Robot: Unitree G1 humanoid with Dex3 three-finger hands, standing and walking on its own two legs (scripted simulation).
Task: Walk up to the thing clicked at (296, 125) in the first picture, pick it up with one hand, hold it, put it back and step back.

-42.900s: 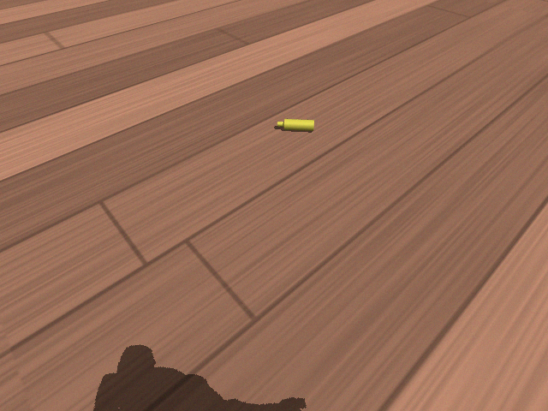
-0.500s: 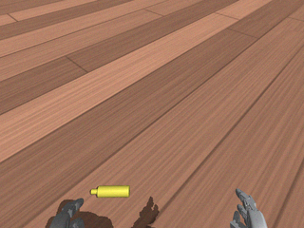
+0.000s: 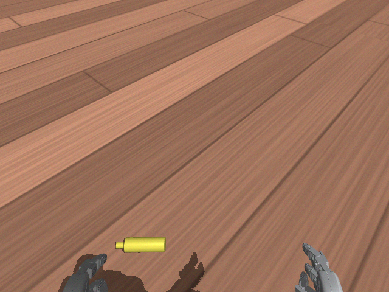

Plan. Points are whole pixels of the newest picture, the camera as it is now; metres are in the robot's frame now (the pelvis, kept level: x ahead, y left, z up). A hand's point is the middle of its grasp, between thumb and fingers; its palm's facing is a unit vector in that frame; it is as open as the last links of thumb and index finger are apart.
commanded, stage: home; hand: left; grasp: from above
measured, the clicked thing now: (141, 244) +0.49 +0.27 -0.68
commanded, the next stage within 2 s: stand in 0.56 s
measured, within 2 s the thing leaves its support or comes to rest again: neither
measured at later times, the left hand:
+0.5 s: hand out of the picture +0.17 +0.19 -0.05, palm faces +0.03 -0.98 -0.20, open 7.4 cm
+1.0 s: hand out of the picture +0.11 +0.25 -0.10, palm faces +0.04 -0.94 -0.34, open 7.4 cm
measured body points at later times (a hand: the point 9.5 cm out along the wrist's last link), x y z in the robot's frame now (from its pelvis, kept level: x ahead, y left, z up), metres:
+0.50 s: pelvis +0.01 +0.01 +0.00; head +0.03 +0.01 +0.45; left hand +0.16 +0.24 -0.03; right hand +0.16 -0.24 -0.06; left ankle -0.01 +0.12 -0.68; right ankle +0.00 -0.12 -0.68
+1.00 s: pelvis +0.00 +0.02 +0.04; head +0.02 +0.02 +0.49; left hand +0.10 +0.30 -0.08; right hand +0.11 -0.26 -0.08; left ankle -0.01 +0.12 -0.68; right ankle +0.00 -0.12 -0.68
